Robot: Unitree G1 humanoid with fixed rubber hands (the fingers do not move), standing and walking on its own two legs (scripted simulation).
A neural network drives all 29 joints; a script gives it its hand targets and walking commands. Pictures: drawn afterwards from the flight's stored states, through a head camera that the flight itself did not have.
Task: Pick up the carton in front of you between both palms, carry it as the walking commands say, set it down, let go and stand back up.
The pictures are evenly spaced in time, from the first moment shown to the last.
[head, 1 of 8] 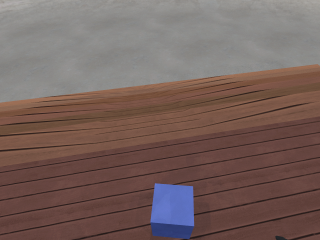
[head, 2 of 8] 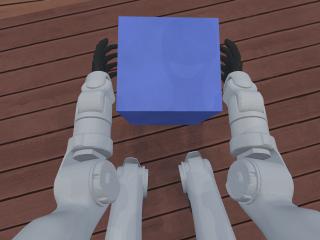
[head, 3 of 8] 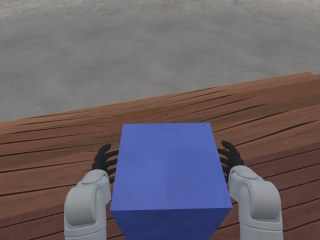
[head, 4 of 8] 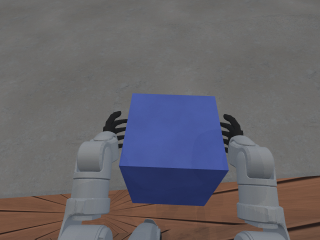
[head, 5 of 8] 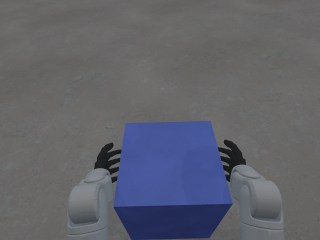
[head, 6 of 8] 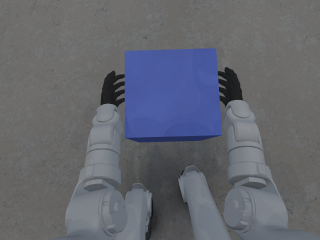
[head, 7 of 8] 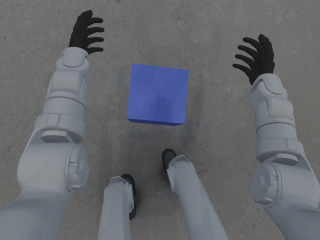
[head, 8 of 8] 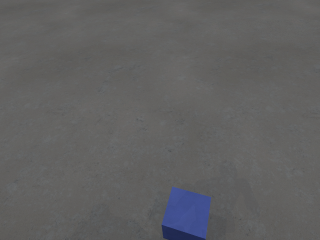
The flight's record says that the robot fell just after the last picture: no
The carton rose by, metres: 0.69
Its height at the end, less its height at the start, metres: -1.15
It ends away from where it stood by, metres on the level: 4.91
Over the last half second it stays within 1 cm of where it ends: yes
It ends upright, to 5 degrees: yes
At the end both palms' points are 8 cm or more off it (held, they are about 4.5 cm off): yes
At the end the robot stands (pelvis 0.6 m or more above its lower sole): yes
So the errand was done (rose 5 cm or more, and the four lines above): yes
